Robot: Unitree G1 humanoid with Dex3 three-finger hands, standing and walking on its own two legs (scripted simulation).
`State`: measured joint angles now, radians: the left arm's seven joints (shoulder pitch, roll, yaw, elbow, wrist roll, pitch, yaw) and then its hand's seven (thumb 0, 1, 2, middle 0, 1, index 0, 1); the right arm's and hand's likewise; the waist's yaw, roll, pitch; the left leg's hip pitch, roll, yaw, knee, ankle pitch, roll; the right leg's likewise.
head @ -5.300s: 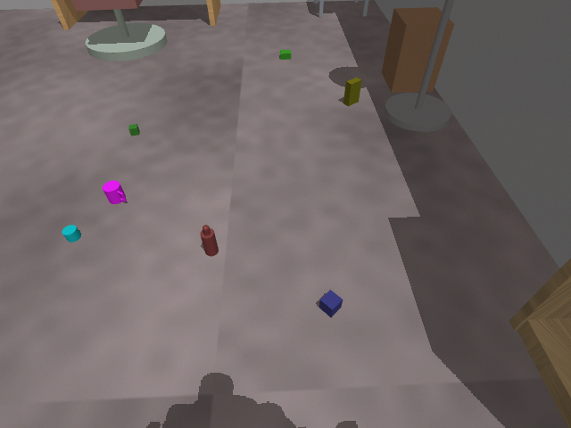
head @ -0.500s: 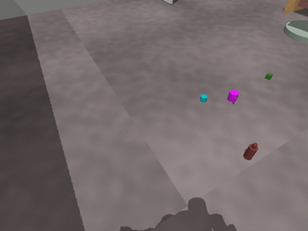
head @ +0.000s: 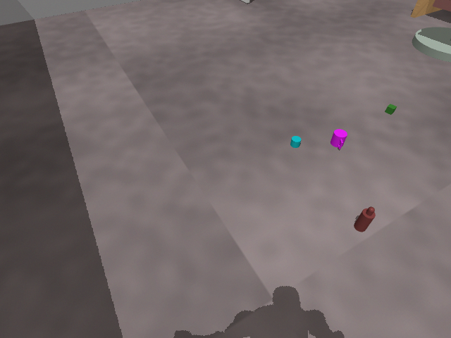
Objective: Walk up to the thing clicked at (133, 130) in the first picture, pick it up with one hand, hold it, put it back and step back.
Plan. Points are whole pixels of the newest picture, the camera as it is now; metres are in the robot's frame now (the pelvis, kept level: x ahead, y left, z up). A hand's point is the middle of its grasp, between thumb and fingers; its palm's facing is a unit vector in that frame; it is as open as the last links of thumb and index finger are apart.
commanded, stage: stand
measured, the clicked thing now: (390, 109) +1.76 -1.20 -0.76
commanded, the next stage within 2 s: walk up in 0.70 s
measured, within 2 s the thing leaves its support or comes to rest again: neither
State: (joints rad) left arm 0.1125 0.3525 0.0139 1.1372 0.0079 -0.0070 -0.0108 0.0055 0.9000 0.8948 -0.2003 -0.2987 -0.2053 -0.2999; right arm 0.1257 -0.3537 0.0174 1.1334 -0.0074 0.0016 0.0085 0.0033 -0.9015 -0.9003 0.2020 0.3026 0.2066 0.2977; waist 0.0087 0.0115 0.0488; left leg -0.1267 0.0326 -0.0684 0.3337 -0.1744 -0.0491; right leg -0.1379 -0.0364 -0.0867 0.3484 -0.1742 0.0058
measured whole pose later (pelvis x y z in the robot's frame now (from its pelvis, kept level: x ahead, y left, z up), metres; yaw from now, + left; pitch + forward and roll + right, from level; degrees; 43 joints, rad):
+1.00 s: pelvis +0.06 +0.06 -0.01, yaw +2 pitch -3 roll -1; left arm 0.27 0.46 0.11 1.04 0.05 -0.01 -0.07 0.01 0.90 0.89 -0.20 -0.30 -0.21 -0.30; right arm 0.20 -0.45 -0.11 1.01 -0.03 -0.04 0.09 0.01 -0.90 -0.90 0.20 0.30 0.21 0.30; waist 0.05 -0.02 0.02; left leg -0.35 0.08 0.05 0.59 -0.30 -0.01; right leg -0.08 -0.11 -0.10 0.48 -0.37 -0.01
